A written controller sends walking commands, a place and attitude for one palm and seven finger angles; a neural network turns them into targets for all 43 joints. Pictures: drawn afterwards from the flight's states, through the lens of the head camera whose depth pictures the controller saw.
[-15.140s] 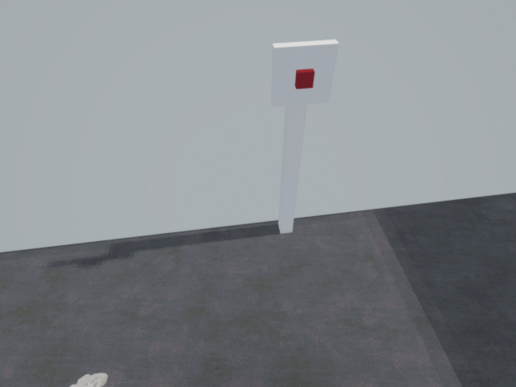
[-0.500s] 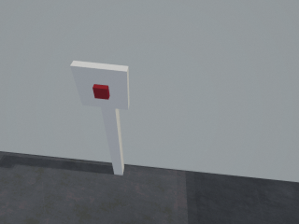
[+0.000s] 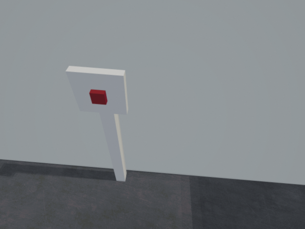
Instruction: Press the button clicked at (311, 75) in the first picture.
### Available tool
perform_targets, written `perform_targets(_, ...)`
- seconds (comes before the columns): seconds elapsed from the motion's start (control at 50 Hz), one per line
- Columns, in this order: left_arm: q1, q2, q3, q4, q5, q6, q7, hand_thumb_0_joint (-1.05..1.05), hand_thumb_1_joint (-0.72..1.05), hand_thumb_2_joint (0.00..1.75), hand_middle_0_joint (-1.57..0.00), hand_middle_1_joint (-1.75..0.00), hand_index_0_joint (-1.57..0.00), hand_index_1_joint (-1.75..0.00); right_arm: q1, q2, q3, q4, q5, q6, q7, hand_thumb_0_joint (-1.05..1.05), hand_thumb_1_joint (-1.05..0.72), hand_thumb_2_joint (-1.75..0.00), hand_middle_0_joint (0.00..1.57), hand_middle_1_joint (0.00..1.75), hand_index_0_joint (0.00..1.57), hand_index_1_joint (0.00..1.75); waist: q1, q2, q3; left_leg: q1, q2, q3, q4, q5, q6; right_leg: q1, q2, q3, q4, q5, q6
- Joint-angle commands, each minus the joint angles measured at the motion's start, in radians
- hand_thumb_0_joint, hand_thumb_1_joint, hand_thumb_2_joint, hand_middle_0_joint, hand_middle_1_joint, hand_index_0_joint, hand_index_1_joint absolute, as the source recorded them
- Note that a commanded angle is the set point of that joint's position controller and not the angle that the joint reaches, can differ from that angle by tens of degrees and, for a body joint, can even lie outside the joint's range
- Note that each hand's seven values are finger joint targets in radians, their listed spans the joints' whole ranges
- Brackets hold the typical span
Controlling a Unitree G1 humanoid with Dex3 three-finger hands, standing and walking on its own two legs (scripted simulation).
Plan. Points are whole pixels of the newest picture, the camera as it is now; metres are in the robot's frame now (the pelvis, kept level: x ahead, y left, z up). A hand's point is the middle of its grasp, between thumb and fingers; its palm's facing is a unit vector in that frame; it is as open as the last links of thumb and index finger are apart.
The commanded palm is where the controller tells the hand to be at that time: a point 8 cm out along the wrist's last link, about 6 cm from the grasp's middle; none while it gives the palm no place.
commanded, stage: look again from close up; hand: left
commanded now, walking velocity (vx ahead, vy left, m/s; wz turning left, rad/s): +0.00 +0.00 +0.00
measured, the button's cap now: (98, 96) +0.51 +0.22 +0.04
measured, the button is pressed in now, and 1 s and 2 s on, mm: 0 0 0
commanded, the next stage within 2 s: raise the hand and make a fist in 0.20 s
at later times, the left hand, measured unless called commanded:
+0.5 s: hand (80, 212) +0.17 +0.19 -0.03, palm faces +0.25 -0.95 -0.19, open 6.8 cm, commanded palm +0.10 +0.22 -0.06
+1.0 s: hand (94, 220) +0.15 +0.15 -0.02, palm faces -0.10 -0.99 -0.05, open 3.6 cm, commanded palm +0.12 +0.22 -0.02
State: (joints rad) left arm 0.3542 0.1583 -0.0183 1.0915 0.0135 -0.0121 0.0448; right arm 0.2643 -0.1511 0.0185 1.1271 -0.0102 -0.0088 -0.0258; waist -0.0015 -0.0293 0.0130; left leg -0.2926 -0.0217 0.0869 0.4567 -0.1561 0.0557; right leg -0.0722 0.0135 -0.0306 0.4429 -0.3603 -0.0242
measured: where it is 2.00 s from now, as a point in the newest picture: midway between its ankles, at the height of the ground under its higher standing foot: outside the picture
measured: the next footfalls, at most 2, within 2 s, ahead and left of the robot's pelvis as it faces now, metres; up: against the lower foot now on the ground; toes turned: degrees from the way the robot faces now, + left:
none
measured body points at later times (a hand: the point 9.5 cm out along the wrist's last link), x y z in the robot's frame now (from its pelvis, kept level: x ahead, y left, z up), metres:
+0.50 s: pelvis -0.01 -0.01 -0.02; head -0.01 -0.03 +0.43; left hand +0.15 +0.24 -0.01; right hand +0.10 -0.25 -0.14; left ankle +0.06 +0.09 -0.74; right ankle -0.07 -0.10 -0.74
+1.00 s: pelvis -0.05 -0.03 -0.09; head -0.01 -0.02 +0.35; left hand +0.15 +0.20 -0.02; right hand +0.16 -0.24 -0.16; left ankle +0.06 +0.09 -0.74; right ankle -0.08 -0.10 -0.74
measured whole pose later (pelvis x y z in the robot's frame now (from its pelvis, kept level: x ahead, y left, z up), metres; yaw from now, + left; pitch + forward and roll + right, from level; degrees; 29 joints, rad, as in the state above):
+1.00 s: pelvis -0.05 -0.03 -0.09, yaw +2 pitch +12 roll -4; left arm 0.37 0.25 0.11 -0.03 -0.29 -0.46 -0.36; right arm 0.17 -0.21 0.03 0.55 0.04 -0.17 -0.07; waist 0.02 0.06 -0.13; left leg -1.00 0.05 -0.03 1.15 -0.36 0.02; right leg -0.73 0.07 -0.16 1.15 -0.63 -0.07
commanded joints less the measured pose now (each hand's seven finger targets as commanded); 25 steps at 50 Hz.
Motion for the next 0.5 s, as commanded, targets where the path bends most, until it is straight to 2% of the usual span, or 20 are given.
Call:
perform_targets(0.0, 0.104, 0.08, 0.016, -0.013, 0.002, -0.008, 0.002, 0.0, 0.9, 0.9, -0.2, -0.3, -0.2, -0.3, 0.032, -0.104, -0.019, -0.036, 0.0, -0.013, -0.001, 0.0, -0.9, -0.9, 0.2, 0.3, 0.2, 0.3, 0.006, 0.011, 0.066, 0.1, 0.131, -0.159, -0.082, 0.057, 0.003, -0.16, -0.112, 0.093, -0.108, 0.118, -0.024)
perform_targets(0.04, 0.11, 0.081, 0.016, -0.013, 0.003, -0.009, 0.003, 0.0, 0.9, 0.9, -0.2, -0.3, -0.2, -0.3, 0.033, -0.104, -0.018, -0.034, 0.001, -0.014, -0.001, 0.0, -0.9, -0.9, 0.2, 0.3, 0.2, 0.3, 0.009, 0.01, 0.055, 0.101, 0.132, -0.158, -0.069, 0.085, 0.005, -0.146, -0.112, 0.095, -0.109, 0.144, -0.022)
perform_targets(0.18, 0.115, 0.074, 0.017, -0.005, 0.001, -0.007, 0.002, 0.0, 0.9, 0.9, -0.2, -0.3, -0.2, -0.3, 0.036, -0.101, -0.018, -0.03, 0.0, -0.013, -0.003, 0.0, -0.9, -0.9, 0.2, 0.3, 0.2, 0.3, 0.006, 0.039, 0.064, 0.108, 0.132, -0.161, -0.084, 0.06, 0.003, -0.162, -0.112, 0.094, -0.109, 0.11, -0.025)
perform_targets(0.26, 0.121, 0.069, 0.018, -0.003, 0.002, -0.008, 0.002, 0.0, 0.9, 0.9, -0.2, -0.3, -0.2, -0.3, 0.041, -0.098, -0.019, -0.031, 0.0, -0.013, -0.005, 0.0, -0.9, -0.9, 0.2, 0.3, 0.2, 0.3, 0.006, 0.025, 0.06, 0.114, 0.133, -0.161, -0.079, 0.074, 0.004, -0.158, -0.111, 0.095, -0.11, 0.123, -0.024)
perform_targets(0.28, 0.133, 0.072, 0.009, -0.002, 0.021, -0.035, 0.035, 0.0, 0.9, 0.9, -0.2, -0.3, -0.2, -0.3, -0.039, -0.115, -0.015, -0.107, 0.004, -0.025, 0.003, 0.0, -0.9, -0.9, 0.2, 0.3, 0.2, 0.3, 0.023, 0.047, 0.131, 0.044, 0.108, -0.139, 0.129, 0.141, -0.02, -0.215, -0.14, 0.165, -0.166, 0.418, -0.001)
perform_targets(0.3, -0.554, 0.294, 0.085, -1.573, -0.189, -0.222, 0.034, 0.0, 0.9, 0.9, -0.23, -0.33, -0.23, -0.33, 0.041, -0.307, -0.074, -0.464, 0.041, -0.156, -0.037, 0.0, -0.9, -0.9, 0.2, 0.3, 0.2, 0.3, -0.149, 0.222, -0.37, 0.382, 0.027, -0.099, 0.028, 0.173, -0.008, -0.213, -0.056, 0.0, -0.001, 0.36, -0.005)
perform_targets(0.32, -0.217, 0.227, 0.093, -1.368, -0.12, -0.175, 0.083, 0.0, 0.9, 0.9, -0.25, -0.36, -0.25, -0.36, -0.024, -0.204, -0.017, -0.38, 0.04, -0.253, -0.06, 0.0, -0.9, -0.9, 0.2, 0.3, 0.2, 0.3, -0.034, 0.399, -0.402, 0.445, 0.072, -0.099, -0.02, 0.204, -0.017, -0.202, -0.013, -0.031, 0.098, 0.192, -0.026)
perform_targets(0.34, -0.202, 0.178, 0.076, -1.29, -0.133, -0.139, 0.138, 0.0, 0.9, 0.9, -0.28, -0.39, -0.28, -0.39, -0.045, -0.21, -0.038, -0.327, 0.038, -0.276, -0.069, 0.0, -0.9, -0.9, 0.2, 0.3, 0.2, 0.3, -0.055, 0.268, -0.313, 0.321, 0.096, -0.147, -0.049, 0.075, -0.046, -0.263, -0.01, -0.046, 0.105, 0.09, -0.018)
perform_targets(0.36, 0.15, -0.057, -0.058, -0.972, -0.133, -0.034, 0.122, 0.0, 0.9, 0.9, -0.31, -0.42, -0.31, -0.42, -0.016, -0.163, -0.039, -0.327, 0.067, -0.274, -0.044, 0.0, -0.9, -0.9, 0.2, 0.3, 0.2, 0.3, -0.053, 0.184, -0.137, 0.225, 0.093, -0.172, -0.066, -0.04, -0.016, -0.339, -0.014, -0.054, 0.131, 0.074, -0.015)
perform_targets(0.38, 0.001, -0.04, -0.068, -1.221, -0.189, -0.063, 0.094, 0.0, 0.9, 0.9, -0.34, -0.45, -0.34, -0.45, -0.027, -0.195, -0.045, -0.426, 0.073, -0.272, -0.042, 0.0, -0.9, -0.9, 0.2, 0.3, 0.2, 0.3, -0.038, 0.132, -0.058, 0.12, 0.082, -0.186, -0.04, -0.1, -0.022, -0.32, -0.025, -0.076, 0.1, 0.075, -0.009)
perform_targets(0.4, 0.017, -0.017, -0.08, -1.245, -0.191, -0.099, 0.07, 0.0, 0.9, 0.9, -0.36, -0.48, -0.36, -0.48, -0.066, -0.217, -0.045, -0.45, 0.083, -0.285, -0.053, 0.0, -0.9, -0.9, 0.2, 0.3, 0.2, 0.3, -0.054, 0.071, -0.072, 0.104, 0.074, -0.162, 0.011, -0.122, -0.014, -0.354, -0.023, -0.064, 0.065, 0.066, 0.001)
perform_targets(0.42, 0.012, 0.008, -0.057, -1.223, -0.183, -0.143, 0.052, 0.0, 0.9, 0.9, -0.39, -0.51, -0.39, -0.51, -0.063, -0.227, -0.047, -0.473, 0.068, -0.298, -0.06, 0.0, -0.9, -0.9, 0.2, 0.3, 0.2, 0.3, -0.069, -0.025, -0.038, 0.059, 0.052, -0.154, 0.066, -0.103, -0.006, -0.401, -0.012, -0.055, 0.057, 0.052, 0.008)
perform_targets(0.44, 0.051, -0.015, -0.062, -1.141, -0.18, -0.175, 0.026, 0.0, 0.9, 0.9, -0.42, -0.54, -0.42, -0.54, -0.062, -0.232, -0.053, -0.5, 0.053, -0.301, -0.056, 0.0, -0.9, -0.9, 0.2, 0.3, 0.2, 0.3, -0.082, -0.083, -0.032, 0.029, 0.038, -0.147, 0.13, -0.075, -0.005, -0.461, -0.008, -0.055, 0.077, 0.038, 0.014)
perform_targets(0.46, 0.04, -0.035, -0.052, -1.031, -0.169, -0.215, -0.001, 0.0, 0.9, 0.9, -0.45, -0.57, -0.45, -0.57, -0.058, -0.24, -0.064, -0.504, 0.034, -0.291, -0.051, 0.0, -0.9, -0.9, 0.2, 0.3, 0.2, 0.3, -0.096, -0.202, -0.01, -0.044, 0.039, -0.158, 0.19, -0.081, -0.015, -0.562, -0.001, -0.07, 0.127, 0.012, 0.021)
perform_targets(0.48, 0.128, -0.069, -0.034, -0.932, -0.185, -0.267, -0.051, 0.0, 0.9, 0.9, -0.47, -0.6, -0.47, -0.6, -0.088, -0.235, -0.078, -0.524, 0.024, -0.285, -0.044, 0.0, -0.9, -0.9, 0.2, 0.3, 0.2, 0.3, -0.054, -0.26, 0.008, -0.14, 0.037, -0.153, 0.245, -0.093, -0.026, -0.631, 0.002, -0.071, 0.18, -0.005, 0.023)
